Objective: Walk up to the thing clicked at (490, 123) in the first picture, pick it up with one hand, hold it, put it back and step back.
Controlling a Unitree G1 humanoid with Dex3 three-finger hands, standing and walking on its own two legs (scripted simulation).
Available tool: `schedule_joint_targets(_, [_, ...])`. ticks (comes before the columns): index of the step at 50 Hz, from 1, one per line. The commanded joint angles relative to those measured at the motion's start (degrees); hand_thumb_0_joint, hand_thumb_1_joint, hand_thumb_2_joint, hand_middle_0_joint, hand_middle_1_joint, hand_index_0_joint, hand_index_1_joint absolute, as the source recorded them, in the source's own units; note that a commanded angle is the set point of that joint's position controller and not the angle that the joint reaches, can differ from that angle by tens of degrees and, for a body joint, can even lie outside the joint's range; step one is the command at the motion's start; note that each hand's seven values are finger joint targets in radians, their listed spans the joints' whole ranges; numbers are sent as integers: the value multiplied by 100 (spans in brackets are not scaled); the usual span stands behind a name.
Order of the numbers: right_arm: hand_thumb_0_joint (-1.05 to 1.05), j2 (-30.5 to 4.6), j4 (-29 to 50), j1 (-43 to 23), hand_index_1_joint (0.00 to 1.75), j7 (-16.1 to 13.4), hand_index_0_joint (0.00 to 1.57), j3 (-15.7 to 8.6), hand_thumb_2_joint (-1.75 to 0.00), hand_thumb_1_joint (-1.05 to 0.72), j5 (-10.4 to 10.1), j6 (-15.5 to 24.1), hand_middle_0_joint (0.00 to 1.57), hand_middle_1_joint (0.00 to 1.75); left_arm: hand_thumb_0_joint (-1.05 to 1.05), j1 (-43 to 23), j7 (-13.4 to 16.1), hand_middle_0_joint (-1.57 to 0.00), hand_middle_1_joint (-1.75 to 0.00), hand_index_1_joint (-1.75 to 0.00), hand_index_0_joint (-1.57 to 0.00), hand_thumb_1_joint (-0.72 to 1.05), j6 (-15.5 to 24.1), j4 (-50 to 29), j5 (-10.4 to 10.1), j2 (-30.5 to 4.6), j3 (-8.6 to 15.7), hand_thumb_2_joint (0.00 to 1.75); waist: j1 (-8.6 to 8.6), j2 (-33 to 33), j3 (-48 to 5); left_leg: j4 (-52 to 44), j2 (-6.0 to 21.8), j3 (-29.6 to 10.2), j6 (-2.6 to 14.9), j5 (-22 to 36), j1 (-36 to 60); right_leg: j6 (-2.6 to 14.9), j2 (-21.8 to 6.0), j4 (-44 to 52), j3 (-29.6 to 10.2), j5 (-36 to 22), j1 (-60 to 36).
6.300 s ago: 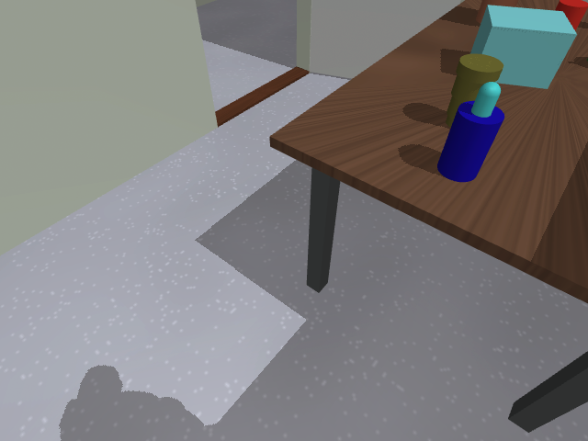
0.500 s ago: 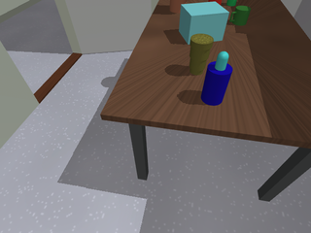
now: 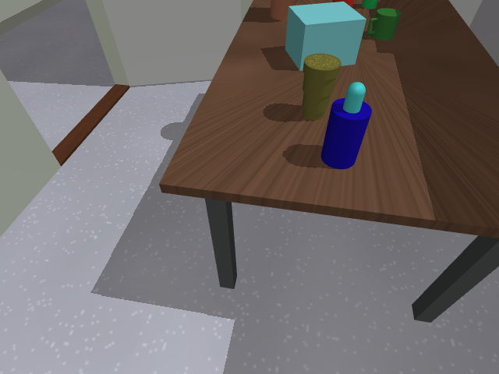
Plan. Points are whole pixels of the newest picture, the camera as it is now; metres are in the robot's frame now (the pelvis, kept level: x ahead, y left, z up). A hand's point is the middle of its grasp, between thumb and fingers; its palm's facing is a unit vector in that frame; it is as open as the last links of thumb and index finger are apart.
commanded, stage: stand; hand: right
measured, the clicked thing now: (347, 124) +0.65 -0.22 +0.04
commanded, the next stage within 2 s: walk up in 0.28 s
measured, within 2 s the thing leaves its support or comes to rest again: neither
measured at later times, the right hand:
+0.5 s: hand out of the picture +0.09 -0.25 -0.16, palm faces -0.04 +0.93 -0.37, open 7.4 cm
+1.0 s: hand out of the picture +0.15 -0.12 -0.17, palm faces +0.12 +0.93 -0.36, open 7.4 cm
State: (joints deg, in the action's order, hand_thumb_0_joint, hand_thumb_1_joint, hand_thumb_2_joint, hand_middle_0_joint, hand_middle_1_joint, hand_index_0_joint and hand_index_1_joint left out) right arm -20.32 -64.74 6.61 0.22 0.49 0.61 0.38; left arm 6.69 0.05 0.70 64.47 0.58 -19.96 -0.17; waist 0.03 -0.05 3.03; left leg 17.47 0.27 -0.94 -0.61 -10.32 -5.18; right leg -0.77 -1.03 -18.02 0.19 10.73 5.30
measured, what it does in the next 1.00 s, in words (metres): walks ahead: left foot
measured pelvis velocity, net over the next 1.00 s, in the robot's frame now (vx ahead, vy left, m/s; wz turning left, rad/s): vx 0.16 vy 0.14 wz -0.12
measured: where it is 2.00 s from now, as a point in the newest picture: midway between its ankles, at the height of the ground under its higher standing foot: outside the picture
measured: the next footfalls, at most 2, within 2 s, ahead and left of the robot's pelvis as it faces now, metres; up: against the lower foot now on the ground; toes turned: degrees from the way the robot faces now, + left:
left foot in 0.60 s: +0.17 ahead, +0.24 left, +0.00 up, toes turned +1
right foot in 1.06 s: +0.27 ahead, +0.02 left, +0.00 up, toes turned -7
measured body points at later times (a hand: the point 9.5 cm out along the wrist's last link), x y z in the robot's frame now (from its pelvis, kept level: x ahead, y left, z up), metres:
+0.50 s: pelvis +0.03 +0.04 -0.01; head +0.04 +0.03 +0.44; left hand +0.04 +0.38 -0.12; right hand +0.10 -0.30 -0.13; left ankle +0.06 +0.19 -0.72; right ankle -0.01 -0.12 -0.75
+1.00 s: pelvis +0.16 +0.14 -0.02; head +0.20 +0.14 +0.42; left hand +0.30 +0.45 -0.13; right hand +0.14 -0.17 -0.14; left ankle +0.13 +0.24 -0.75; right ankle +0.23 +0.01 -0.73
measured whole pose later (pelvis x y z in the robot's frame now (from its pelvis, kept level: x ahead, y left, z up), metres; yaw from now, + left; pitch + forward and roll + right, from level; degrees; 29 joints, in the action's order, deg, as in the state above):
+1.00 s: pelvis +0.16 +0.14 -0.02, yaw -7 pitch -3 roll +1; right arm -20.7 -48.9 19.0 0.5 -2.6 0.6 1.6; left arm 11.0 -0.7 0.0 50.0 0.7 -23.3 2.9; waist 2.1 1.2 9.4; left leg 32.1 0.0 8.4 2.1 -21.7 -6.8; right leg 2.2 -0.3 -43.2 -2.1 15.4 24.3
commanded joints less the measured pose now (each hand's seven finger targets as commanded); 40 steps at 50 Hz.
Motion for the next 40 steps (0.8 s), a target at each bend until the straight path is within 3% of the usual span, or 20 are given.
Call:
schedule_joint_targets(1, [0,-1227,322,-230,30,-76,20,-268,-90,-90,-10,146,20,30,0,-166,56,-20,-30,-30,-20,90,109,-327,-9,-1257,240,90,-24,-64,-470,-231,704,-464,162,876,31,190,-672,257,-474,-830,-29])
schedule_joint_targets(13, [0,-1210,322,-189,30,-78,20,-264,-90,-90,-9,142,20,30,0,-160,58,-20,-30,-30,-20,90,101,-316,-14,-1259,240,90,-22,-15,-468,-231,706,-453,160,953,-2,204,-671,226,-469,-913,-106])
schedule_joint_targets(14, [0,-1816,783,-143,30,88,20,-695,-90,-90,225,30,20,30,0,682,105,-20,-30,-30,-20,90,209,-396,6,-1892,589,90,-181,-394,-619,729,315,-64,386,-848,-335,524,-679,-52,-738,697,-507])
schedule_joint_targets(15, [0,-1528,971,-351,30,162,20,-662,-90,-90,277,-32,20,30,0,1166,142,-20,-30,-30,-20,90,244,-307,47,-2039,672,90,-399,-14,-265,1268,113,137,362,-1748,-1426,788,-1131,298,-1439,1761,-740])
schedule_joint_targets(16, [0,-1423,1136,-425,30,215,20,-665,-90,-90,344,-95,20,30,0,1353,177,-20,-30,-30,-20,90,273,-326,117,-2231,801,90,-547,409,99,2471,58,66,240,-2115,-2497,1138,-1771,783,-2453,2543,-972])
schedule_joint_targets(17, [0,-1425,1255,-417,30,270,20,-677,-90,-90,388,-146,20,30,0,1238,218,-20,-30,-30,-20,90,309,-472,146,-2377,895,90,-509,365,333,3104,309,-394,223,-1862,-2971,1421,-2212,954,-2950,2989,-672])
schedule_joint_targets(18, [0,-1441,1271,-203,30,324,20,-721,-90,-90,369,-167,20,30,0,892,238,-20,-30,-30,-20,90,344,-655,124,-2293,910,90,-331,380,503,3364,515,-534,195,-1657,-3070,1517,-2286,1000,-2935,3121,-356])
schedule_joint_targets(21, [0,-1454,1435,139,30,466,20,-818,-90,-90,293,-180,20,30,0,489,247,-20,-30,-30,-20,90,428,-1023,123,-2042,854,90,-28,597,533,3390,741,-635,68,-1345,-2737,1340,-1844,861,-2122,2121,75])
schedule_joint_targets(24, [0,-1393,1681,84,30,567,20,-904,-90,-90,307,-206,20,30,0,674,204,-20,-30,-30,-20,90,425,-1182,140,-2081,855,90,-100,855,469,2896,648,-351,-28,-1372,-2231,1205,-1475,541,-1468,1489,426])
schedule_joint_targets(26, [0,-1367,1801,149,30,602,20,-954,-90,-90,300,-192,20,30,0,623,171,-20,-30,-30,-20,90,417,-1293,161,-2117,875,90,-28,1092,370,2448,613,-131,-36,-1254,-1757,1086,-1245,298,-1096,1221,720])
schedule_joint_targets(28, [0,-1380,1734,651,30,589,20,-1041,-90,-90,271,-158,20,30,0,344,156,-20,-30,-30,-20,90,373,-1420,173,-2132,863,90,272,1083,161,1855,428,229,-51,-908,-776,907,-999,-266,-692,925,1300])
schedule_joint_targets(29, [0,-1414,1583,1201,30,560,20,-1111,-90,-90,276,-142,20,30,0,190,157,-20,-30,-30,-20,90,337,-1492,174,-2072,846,90,632,895,-23,1552,311,451,-16,-432,62,761,-921,-894,-520,811,1796])
schedule_joint_targets(30, [0,-1690,1344,1916,30,499,20,-1238,-90,-90,273,-111,20,30,0,436,161,-20,-30,-30,-20,90,298,-1534,238,-1722,744,90,888,-149,-423,1456,272,256,52,-555,1135,622,-567,-2413,-307,943,2341])
schedule_joint_targets(31, [0,-2061,1334,2308,30,426,20,-1322,-90,-90,339,-87,20,30,0,924,161,-20,-30,-30,-20,90,276,-1521,182,-1182,578,90,1042,-1737,-456,546,900,-893,252,-1660,1347,455,269,-4075,-33,2214,3048])
schedule_joint_targets(32, [0,-2380,1652,1850,30,389,20,-1313,-90,-90,327,-35,20,30,0,1184,218,-20,-30,-30,-20,90,230,-1562,53,-1114,519,90,758,-2257,-371,-649,1896,-3045,524,-3240,650,326,629,-5011,-335,2440,3456])
schedule_joint_targets(33, [0,-2596,1805,1262,30,376,20,-1331,-90,-90,165,-35,20,30,0,1240,253,-20,-30,-30,-20,90,246,-1461,39,-1603,592,90,510,-1760,-167,-1047,2291,-3711,1088,-4160,-206,460,229,-5279,-636,2260,3008])
schedule_joint_targets(34, [0,-2504,1935,904,30,365,20,-1281,-90,-90,145,-51,20,30,0,1154,250,-20,-30,-30,-20,90,241,-1451,25,-1764,583,90,344,-1523,213,-1139,2258,-3526,1209,-4138,-734,452,-18,-5461,-685,1938,2941])
schedule_joint_targets(36, [0,-1922,2110,641,30,276,20,-1074,-90,-90,116,45,20,30,0,1490,153,-20,-30,-30,-20,90,233,-1222,-79,-1905,645,90,66,-1034,381,-595,1673,-2018,978,-2762,-698,380,-204,-5075,-696,1194,2844])
schedule_joint_targets(37, [0,-1777,2062,765,30,243,20,-1006,-90,-90,68,126,20,30,0,1635,82,-20,-30,-30,-20,90,241,-1142,-80,-1830,644,90,37,-961,378,-441,1533,-1614,965,-2029,-550,371,-244,-4766,-676,979,2787])
schedule_joint_targets(40, [0,-1690,1924,1280,30,147,20,-945,-90,-90,2,307,20,30,0,1366,-44,-20,-30,-30,-20,90,195,-1299,7,-1514,604,90,89,-398,335,-168,1697,-1217,1189,259,-123,200,-154,-3956,-699,1002,2606])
